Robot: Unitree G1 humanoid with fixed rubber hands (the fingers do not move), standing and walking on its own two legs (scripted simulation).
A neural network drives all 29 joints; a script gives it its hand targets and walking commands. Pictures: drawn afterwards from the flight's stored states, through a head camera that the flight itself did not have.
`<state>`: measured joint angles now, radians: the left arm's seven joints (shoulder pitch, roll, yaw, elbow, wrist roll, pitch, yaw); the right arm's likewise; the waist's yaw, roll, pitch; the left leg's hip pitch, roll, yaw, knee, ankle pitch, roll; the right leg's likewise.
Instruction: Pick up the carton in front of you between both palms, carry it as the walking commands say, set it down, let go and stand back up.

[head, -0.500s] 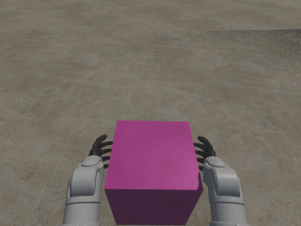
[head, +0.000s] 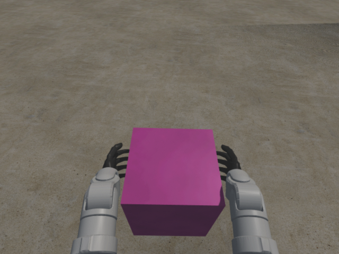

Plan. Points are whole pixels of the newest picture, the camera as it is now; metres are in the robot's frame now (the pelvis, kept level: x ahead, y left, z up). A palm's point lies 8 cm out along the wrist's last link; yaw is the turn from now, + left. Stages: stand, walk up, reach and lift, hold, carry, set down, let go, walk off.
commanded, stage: carry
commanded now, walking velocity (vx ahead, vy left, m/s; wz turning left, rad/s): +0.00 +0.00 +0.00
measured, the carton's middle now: (171, 184) +0.31 +0.00 -0.04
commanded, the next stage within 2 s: hold in 0.06 s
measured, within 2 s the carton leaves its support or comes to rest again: neither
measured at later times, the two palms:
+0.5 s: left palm (101, 185) +0.26 +0.16 +0.06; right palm (230, 182) +0.27 -0.14 +0.05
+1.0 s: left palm (103, 177) +0.28 +0.16 +0.05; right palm (226, 169) +0.31 -0.13 +0.05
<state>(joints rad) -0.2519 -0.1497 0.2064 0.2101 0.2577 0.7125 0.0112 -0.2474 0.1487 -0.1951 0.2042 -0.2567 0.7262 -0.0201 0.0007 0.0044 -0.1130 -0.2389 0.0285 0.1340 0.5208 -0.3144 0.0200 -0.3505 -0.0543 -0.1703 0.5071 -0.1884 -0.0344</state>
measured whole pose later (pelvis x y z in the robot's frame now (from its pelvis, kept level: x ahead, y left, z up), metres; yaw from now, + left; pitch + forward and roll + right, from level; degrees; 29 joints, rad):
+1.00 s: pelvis -0.01 -0.01 +0.00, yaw +6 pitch -7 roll +0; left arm -0.41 -0.20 0.40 0.43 0.36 0.63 -0.03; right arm -0.40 0.19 -0.38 0.39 -0.35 0.67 0.01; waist -0.01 0.04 0.03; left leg -0.08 -0.03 -0.09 0.49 -0.28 0.01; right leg -0.14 0.04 -0.01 0.45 -0.18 -0.04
